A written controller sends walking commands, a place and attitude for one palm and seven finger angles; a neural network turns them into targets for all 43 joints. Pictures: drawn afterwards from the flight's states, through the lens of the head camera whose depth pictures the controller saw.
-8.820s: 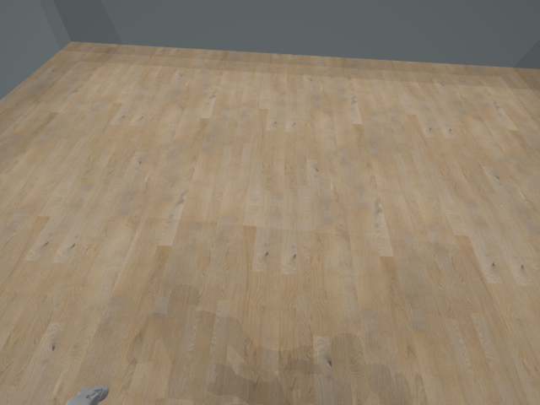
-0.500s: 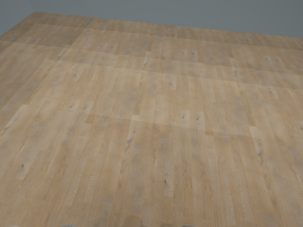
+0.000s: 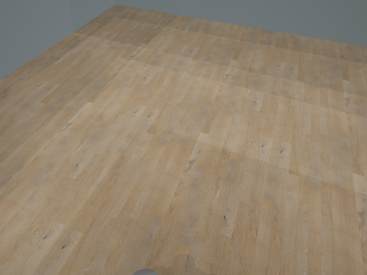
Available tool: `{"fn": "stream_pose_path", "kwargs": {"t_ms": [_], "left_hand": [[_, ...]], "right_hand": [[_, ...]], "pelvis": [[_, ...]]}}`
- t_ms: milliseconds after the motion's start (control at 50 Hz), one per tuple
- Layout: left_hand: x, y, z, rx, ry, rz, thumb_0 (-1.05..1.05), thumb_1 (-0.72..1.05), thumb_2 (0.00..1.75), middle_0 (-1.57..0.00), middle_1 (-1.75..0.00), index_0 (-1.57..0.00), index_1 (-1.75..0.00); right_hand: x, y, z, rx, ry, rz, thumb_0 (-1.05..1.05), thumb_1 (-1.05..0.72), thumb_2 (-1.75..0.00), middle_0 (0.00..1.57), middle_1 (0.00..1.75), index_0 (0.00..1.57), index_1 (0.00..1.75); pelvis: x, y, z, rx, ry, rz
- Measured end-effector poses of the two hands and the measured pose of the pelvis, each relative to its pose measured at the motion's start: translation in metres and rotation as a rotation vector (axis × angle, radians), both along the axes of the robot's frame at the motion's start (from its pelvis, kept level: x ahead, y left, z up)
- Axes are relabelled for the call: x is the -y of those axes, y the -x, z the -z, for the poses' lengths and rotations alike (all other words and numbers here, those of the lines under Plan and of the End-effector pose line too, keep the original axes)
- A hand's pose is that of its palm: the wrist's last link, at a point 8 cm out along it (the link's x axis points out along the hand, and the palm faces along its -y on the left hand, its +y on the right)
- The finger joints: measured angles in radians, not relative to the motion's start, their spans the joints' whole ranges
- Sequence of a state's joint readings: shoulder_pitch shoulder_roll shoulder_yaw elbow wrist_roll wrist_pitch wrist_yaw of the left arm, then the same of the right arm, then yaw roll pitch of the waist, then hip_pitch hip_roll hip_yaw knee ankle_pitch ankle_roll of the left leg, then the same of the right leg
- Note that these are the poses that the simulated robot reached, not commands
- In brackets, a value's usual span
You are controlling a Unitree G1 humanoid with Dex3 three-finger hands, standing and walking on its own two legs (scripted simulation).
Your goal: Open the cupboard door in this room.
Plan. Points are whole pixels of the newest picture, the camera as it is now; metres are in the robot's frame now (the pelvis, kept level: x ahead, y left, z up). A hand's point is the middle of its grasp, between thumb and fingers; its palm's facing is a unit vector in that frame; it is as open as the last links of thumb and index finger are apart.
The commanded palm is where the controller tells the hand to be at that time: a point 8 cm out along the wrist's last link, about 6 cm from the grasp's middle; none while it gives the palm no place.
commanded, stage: turn or walk to find it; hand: left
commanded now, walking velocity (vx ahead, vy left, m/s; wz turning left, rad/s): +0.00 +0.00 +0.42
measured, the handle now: out of the picture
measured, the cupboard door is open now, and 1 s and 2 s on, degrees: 0 0 0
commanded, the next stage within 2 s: stand and wait in 1.50 s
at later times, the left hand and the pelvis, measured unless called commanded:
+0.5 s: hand out of the picture +0.03 +0.24 -0.16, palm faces +0.21 -0.94 -0.25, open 7.4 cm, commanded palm none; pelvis -0.03 +0.02 +0.00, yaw +11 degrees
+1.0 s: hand out of the picture -0.12 +0.23 -0.19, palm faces +0.46 -0.86 -0.23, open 7.4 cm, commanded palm none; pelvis -0.07 +0.03 -0.02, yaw +25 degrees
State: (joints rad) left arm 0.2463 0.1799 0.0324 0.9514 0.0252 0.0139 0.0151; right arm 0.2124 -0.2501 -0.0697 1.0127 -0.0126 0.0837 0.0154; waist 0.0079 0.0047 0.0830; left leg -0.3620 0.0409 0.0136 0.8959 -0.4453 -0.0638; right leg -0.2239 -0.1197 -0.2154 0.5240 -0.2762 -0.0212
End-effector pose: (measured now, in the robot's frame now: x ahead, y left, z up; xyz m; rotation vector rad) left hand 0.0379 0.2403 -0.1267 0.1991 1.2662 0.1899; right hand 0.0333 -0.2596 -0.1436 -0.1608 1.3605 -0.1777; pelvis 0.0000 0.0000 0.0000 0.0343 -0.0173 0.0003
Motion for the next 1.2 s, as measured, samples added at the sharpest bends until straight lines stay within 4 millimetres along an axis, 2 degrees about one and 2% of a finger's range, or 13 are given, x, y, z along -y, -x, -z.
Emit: {"fn": "stream_pose_path", "kwargs": {"t_ms": [120,200,300,380,500,580,700,820,880,980,1040,1120,1200], "left_hand": [[-0.04,0.05,0.028,-0.079,0.021,-0.105,0.0,0.91,0.9,-0.21,-0.3,-0.2,-0.3],[-0.058,0.066,0.028,-0.119,0.019,-0.144,0.0,0.91,0.9,-0.2,-0.3,-0.2,-0.3],[-0.066,0.059,0.016,-0.053,0.02,-0.165,0.0,0.91,0.9,-0.2,-0.3,-0.19,-0.3],[-0.064,0.046,0.008,0.011,0.011,-0.17,0.0,0.91,0.9,-0.2,-0.3,-0.19,-0.3],[-0.045,0.025,-0.002,0.103,-0.012,-0.164,0.0,0.91,0.9,-0.2,-0.3,-0.19,-0.3],[-0.027,0.026,-0.006,0.157,-0.041,-0.169,0.0,0.91,0.9,-0.2,-0.3,-0.2,-0.3],[-0.008,0.062,-0.012,0.133,-0.037,-0.241,0.0,0.91,0.9,-0.2,-0.3,-0.2,-0.3],[-0.003,0.104,-0.003,0.075,-0.011,-0.318,0.0,0.91,0.9,-0.21,-0.3,-0.2,-0.3],[-0.008,0.13,0.006,0.047,0.005,-0.367,0.0,0.91,0.9,-0.21,-0.3,-0.2,-0.3],[-0.026,0.18,0.031,-0.012,0.033,-0.457,0.0,0.91,0.9,-0.21,-0.3,-0.2,-0.3],[-0.034,0.202,0.032,-0.068,0.036,-0.486,0.0,0.91,0.9,-0.2,-0.3,-0.2,-0.3],[-0.041,0.21,0.02,-0.056,0.031,-0.514,0.0,0.91,0.9,-0.2,-0.3,-0.2,-0.3],[-0.043,0.206,0.01,-0.008,0.01,-0.53,0.0,0.91,0.9,-0.2,-0.3,-0.19,-0.3]], "right_hand": [[-0.033,-0.048,-0.006,0.117,0.044,-0.113,0.01,-0.91,-0.9,0.19,0.3,0.2,0.3],[-0.055,-0.064,-0.019,0.178,0.049,-0.164,0.01,-0.9,-0.9,0.19,0.3,0.2,0.3],[-0.072,-0.069,-0.026,0.193,0.032,-0.202,0.0,-0.9,-0.9,0.2,0.3,0.2,0.3],[-0.074,-0.065,-0.023,0.187,0.01,-0.215,0.0,-0.9,-0.9,0.2,0.3,0.2,0.3],[-0.057,-0.046,-0.007,0.139,-0.02,-0.214,0.0,-0.9,-0.9,0.2,0.3,0.2,0.3],[-0.037,-0.035,0.011,0.1,-0.039,-0.214,0.01,-0.9,-0.9,0.2,0.3,0.2,0.3],[-0.02,-0.028,0.009,0.04,-0.032,-0.257,0.01,-0.9,-0.9,0.2,0.3,0.2,0.3],[-0.023,-0.028,0.002,0.005,-0.008,-0.322,0.01,-0.91,-0.9,0.19,0.3,0.2,0.3],[-0.035,-0.035,-0.002,0.006,0.009,-0.374,0.01,-0.91,-0.9,0.19,0.3,0.2,0.3],[-0.069,-0.055,-0.004,0.087,0.037,-0.464,0.01,-0.91,-0.9,0.19,0.3,0.2,0.3],[-0.088,-0.06,-0.012,0.132,0.03,-0.496,0.01,-0.91,-0.9,0.19,0.3,0.2,0.3],[-0.106,-0.061,-0.02,0.148,0.015,-0.536,0.01,-0.9,-0.9,0.2,0.3,0.2,0.3],[-0.114,-0.062,-0.019,0.151,-0.012,-0.563,0.0,-0.9,-0.9,0.2,0.3,0.2,0.3]], "pelvis": [[-0.026,0.008,0.014,-0.005,0.027,-0.057],[-0.036,0.013,0.008,0.004,0.035,-0.076],[-0.041,0.018,-0.001,0.003,0.049,-0.113],[-0.039,0.022,-0.002,0.002,0.047,-0.144],[-0.022,0.029,0.002,-0.002,0.035,-0.193],[-0.006,0.034,0.01,0.001,0.028,-0.231],[0.003,0.041,0.003,0.018,0.011,-0.299],[0.001,0.048,0.001,0.015,0.007,-0.362],[-0.005,0.055,0.003,0.01,0.013,-0.392],[-0.024,0.069,0.017,0.004,0.031,-0.441],[-0.028,0.076,0.012,0.008,0.033,-0.447],[-0.031,0.081,0.003,0.007,0.045,-0.477],[-0.029,0.084,-0.001,0.004,0.043,-0.507]]}}
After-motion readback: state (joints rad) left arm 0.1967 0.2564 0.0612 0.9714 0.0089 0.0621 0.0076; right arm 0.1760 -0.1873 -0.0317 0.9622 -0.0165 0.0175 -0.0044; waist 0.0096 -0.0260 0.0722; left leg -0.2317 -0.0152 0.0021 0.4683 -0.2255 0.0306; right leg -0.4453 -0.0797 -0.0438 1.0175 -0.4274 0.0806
